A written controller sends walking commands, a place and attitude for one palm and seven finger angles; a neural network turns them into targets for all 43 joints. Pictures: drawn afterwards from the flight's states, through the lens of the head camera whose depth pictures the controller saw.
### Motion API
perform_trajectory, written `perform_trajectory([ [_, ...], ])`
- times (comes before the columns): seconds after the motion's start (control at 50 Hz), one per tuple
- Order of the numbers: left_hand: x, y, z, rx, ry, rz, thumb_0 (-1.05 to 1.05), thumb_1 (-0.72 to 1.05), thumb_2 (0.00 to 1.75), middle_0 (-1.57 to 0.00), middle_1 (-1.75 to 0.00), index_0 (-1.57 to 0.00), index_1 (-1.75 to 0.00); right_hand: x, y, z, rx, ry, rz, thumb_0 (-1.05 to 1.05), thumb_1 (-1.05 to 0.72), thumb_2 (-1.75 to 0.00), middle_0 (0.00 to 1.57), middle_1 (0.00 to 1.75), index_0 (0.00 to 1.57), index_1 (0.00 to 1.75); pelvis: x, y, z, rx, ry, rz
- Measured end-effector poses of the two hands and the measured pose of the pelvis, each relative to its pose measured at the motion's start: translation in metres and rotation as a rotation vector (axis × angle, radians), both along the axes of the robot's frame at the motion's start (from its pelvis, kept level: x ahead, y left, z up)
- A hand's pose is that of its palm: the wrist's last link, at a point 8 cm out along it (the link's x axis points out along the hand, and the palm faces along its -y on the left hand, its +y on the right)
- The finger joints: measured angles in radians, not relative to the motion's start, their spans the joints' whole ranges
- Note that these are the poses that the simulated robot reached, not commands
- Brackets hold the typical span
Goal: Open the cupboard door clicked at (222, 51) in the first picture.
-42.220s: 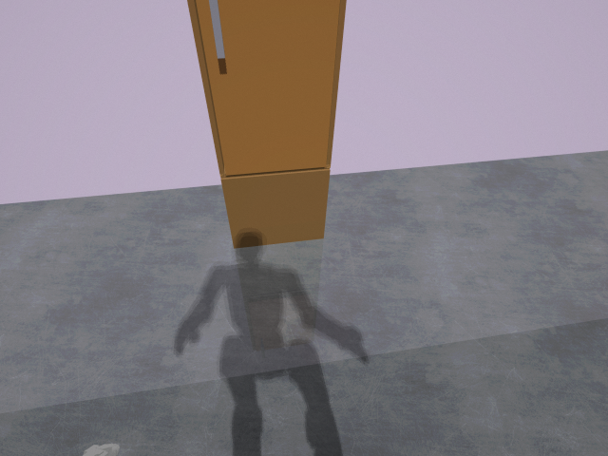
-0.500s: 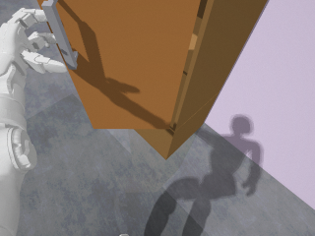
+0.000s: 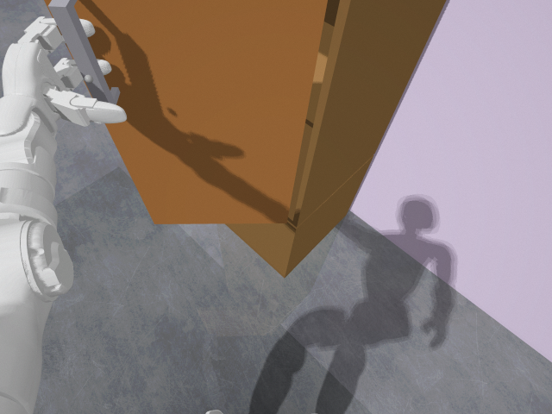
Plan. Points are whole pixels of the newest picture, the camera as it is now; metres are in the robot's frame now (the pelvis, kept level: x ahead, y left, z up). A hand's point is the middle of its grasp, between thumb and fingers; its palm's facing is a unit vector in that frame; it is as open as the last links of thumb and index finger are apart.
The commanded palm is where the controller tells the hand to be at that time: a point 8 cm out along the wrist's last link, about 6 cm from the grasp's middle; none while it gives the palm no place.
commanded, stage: slide the fingers in behind the handle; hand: left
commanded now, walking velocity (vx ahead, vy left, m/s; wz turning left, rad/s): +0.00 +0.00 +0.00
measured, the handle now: (92, 58) +0.57 +0.21 +0.17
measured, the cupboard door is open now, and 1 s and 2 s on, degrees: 46 45 71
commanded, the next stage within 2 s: close the thumb around the handle in 0.36 s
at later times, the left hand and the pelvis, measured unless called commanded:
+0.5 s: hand (89, 77) +0.52 +0.21 +0.18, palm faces +0.02 -1.00 +0.01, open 13.9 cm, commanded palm +0.51 +0.23 +0.17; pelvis +0.00 +0.00 +0.00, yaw +1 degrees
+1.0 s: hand (106, 75) +0.53 +0.19 +0.18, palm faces +0.00 -1.00 +0.02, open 6.8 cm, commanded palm +0.51 +0.24 +0.17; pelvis +0.01 +0.00 +0.00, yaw -1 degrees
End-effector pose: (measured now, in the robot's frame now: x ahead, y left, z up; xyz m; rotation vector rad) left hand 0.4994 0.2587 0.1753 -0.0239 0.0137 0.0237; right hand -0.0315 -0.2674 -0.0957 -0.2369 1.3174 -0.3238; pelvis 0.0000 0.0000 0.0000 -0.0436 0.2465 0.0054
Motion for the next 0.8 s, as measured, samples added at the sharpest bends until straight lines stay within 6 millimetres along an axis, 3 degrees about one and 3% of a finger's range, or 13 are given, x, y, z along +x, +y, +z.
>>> perform_trajectory([
  [0.54, 0.003, -0.001, 0.0, 0.015, 0.001, -0.004, -0.01, -0.48, 0.31, -0.31, -1.21, -0.3, -1.24, 0.021, 0.001, -0.003, 0.011, -0.025, 0.028, 0.01, -0.9, -0.9, 0.21, 0.3, 0.21, 0.3, 0.005, 0.0, -0.001, 0.002, 0.007, 0.007],
  [0.66, 0.005, -0.014, -0.002, -0.01, 0.0, -0.027, -0.01, -0.32, 0.38, -0.31, -1.22, -0.31, -1.24, 0.022, 0.002, -0.004, 0.015, -0.037, 0.021, 0.01, -0.9, -0.9, 0.21, 0.3, 0.21, 0.3, 0.006, 0.001, 0.0, 0.003, 0.0, 0.001],
  [0.8, 0.007, -0.014, -0.002, 0.02, 0.005, -0.01, -0.01, 0.0, 0.51, -0.34, -1.26, -0.34, -1.28, 0.02, 0.003, -0.004, 0.017, -0.052, 0.005, 0.01, -0.9, -0.9, 0.21, 0.3, 0.21, 0.3, 0.005, -0.001, 0.0, 0.005, 0.0, -0.007],
])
